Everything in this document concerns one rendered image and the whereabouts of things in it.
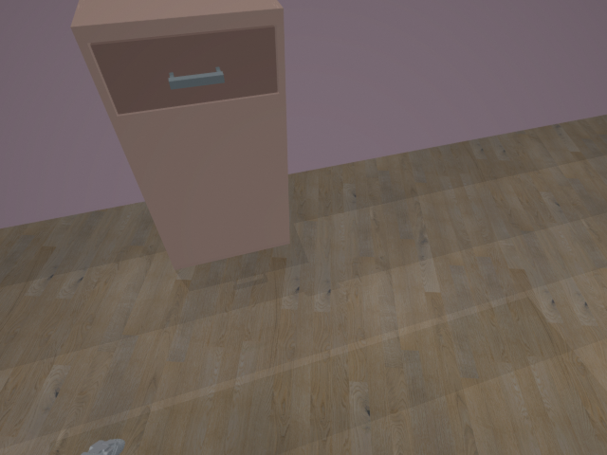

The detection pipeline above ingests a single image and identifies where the drawer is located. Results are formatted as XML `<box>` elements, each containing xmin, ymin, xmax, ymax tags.
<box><xmin>90</xmin><ymin>25</ymin><xmax>278</xmax><ymax>114</ymax></box>

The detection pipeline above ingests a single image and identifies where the handle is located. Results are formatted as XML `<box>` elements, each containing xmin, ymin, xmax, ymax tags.
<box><xmin>168</xmin><ymin>66</ymin><xmax>225</xmax><ymax>90</ymax></box>

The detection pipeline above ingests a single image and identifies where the cabinet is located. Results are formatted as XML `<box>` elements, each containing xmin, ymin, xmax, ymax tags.
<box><xmin>71</xmin><ymin>0</ymin><xmax>290</xmax><ymax>270</ymax></box>

